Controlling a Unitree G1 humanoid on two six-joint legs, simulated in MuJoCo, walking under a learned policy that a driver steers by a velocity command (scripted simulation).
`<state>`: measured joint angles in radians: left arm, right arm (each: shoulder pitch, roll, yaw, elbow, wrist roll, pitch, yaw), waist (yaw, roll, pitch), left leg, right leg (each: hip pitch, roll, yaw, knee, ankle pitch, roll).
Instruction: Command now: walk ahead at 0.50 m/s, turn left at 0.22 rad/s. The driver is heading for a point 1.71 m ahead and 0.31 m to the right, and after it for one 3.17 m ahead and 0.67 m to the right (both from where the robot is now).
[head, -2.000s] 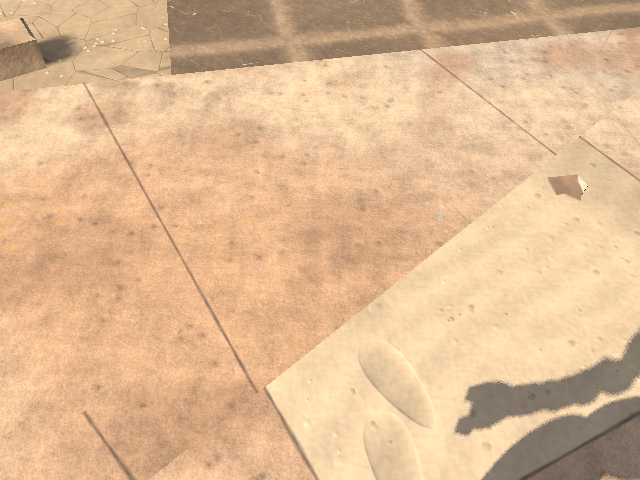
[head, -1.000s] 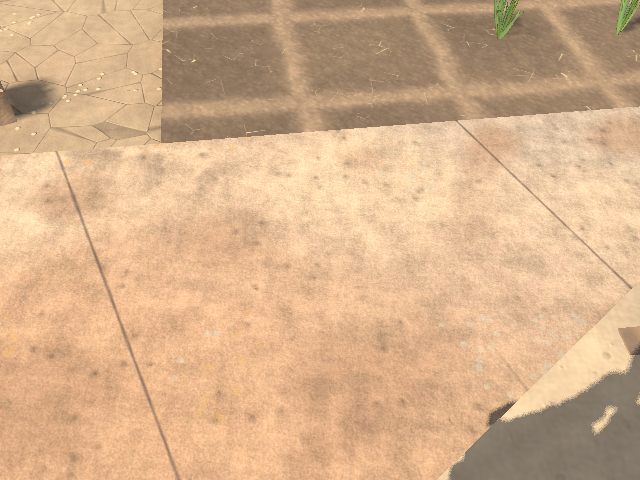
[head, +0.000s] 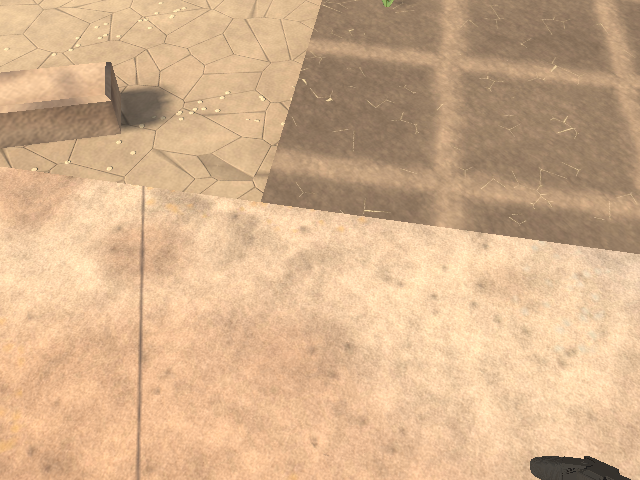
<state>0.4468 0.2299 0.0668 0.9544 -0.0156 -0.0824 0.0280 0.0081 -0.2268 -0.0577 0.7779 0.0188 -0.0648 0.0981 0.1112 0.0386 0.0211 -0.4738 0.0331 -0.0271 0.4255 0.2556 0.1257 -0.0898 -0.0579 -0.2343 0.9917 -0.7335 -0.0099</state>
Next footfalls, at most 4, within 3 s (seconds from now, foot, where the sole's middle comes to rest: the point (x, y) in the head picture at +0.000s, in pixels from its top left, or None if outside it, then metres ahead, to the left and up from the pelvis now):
0.40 right None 0.40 -0.12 -0.80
0.68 left None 0.31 0.13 -0.80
1.72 left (300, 351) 0.75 0.15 -0.80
2.28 right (400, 250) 1.08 -0.08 -0.80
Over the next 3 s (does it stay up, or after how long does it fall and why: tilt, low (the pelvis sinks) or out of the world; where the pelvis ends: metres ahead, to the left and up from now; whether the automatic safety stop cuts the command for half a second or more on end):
stays up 1.29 0.07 -0.01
